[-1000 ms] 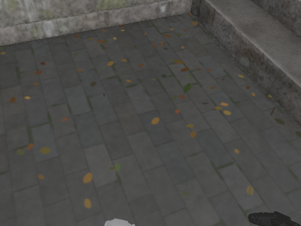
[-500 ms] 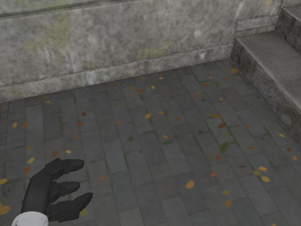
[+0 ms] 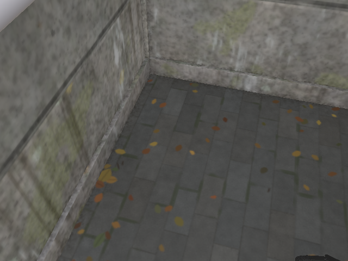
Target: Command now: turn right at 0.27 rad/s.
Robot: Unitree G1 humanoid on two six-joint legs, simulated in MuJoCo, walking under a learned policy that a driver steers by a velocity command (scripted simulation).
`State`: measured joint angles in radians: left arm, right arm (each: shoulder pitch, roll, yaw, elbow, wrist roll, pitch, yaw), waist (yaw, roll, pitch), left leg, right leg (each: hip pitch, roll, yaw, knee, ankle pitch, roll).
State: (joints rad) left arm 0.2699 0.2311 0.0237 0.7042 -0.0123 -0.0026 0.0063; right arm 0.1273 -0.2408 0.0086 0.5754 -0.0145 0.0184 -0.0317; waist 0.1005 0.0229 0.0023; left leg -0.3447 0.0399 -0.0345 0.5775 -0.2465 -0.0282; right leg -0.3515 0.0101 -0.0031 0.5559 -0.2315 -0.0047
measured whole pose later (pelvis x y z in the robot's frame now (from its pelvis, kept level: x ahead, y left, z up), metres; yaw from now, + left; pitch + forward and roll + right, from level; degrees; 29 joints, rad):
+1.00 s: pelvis +0.04 -0.03 -0.01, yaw -7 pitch +1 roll -2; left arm 0.14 0.30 0.08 0.64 0.00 0.02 0.03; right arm 0.19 -0.28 -0.06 0.59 0.02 0.02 0.02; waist 0.00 -0.04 0.04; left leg -0.35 0.04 0.04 0.67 -0.32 0.02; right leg -0.33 -0.09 -0.20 0.73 -0.41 0.02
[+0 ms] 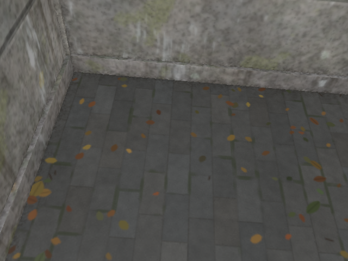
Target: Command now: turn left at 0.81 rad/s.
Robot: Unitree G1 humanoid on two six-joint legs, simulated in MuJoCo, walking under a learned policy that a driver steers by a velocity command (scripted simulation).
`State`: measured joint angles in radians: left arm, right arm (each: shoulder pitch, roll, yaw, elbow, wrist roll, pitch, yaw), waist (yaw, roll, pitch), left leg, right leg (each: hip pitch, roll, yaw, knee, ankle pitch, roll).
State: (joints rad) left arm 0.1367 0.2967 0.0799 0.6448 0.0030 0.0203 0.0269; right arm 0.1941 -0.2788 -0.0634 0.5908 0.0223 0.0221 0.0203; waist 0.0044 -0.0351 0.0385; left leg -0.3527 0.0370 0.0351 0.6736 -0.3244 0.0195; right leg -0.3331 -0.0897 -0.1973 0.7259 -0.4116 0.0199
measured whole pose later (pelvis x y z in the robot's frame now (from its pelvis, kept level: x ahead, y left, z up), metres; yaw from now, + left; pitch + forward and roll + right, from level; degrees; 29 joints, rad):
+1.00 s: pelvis +0.13 +0.00 +0.02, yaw -19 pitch +4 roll -1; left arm 0.12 0.26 0.06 0.60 0.03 -0.02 -0.07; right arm 0.53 -0.25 -0.04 0.79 -0.03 -0.10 0.00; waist -0.13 -0.01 -0.08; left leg -0.07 -0.01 0.00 0.39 -0.39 0.03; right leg -0.64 0.09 0.06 1.06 -0.26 -0.05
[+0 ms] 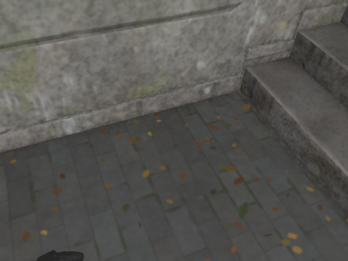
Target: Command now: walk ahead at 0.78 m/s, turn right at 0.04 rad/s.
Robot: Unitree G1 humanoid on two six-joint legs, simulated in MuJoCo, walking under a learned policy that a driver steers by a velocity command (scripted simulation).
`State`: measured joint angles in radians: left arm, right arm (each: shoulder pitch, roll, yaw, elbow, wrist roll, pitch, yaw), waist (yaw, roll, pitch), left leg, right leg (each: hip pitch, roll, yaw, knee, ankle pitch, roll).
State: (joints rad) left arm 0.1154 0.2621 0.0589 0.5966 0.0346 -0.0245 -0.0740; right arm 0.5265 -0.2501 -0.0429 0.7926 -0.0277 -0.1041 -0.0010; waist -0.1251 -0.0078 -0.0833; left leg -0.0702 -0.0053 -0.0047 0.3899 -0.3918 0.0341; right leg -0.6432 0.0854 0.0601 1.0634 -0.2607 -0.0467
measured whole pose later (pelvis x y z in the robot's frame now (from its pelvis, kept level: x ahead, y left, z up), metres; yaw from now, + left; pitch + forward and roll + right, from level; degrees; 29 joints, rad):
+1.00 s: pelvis +0.66 +0.14 +0.00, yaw +34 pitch +1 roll +0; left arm 0.09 0.30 0.02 0.63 0.02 -0.06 0.03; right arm 0.12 -0.28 -0.02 0.75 -0.02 -0.03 -0.03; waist -0.03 -0.06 0.09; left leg -0.20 -0.15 0.00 0.39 -0.19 0.13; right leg -0.62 -0.06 0.05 0.69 0.01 0.08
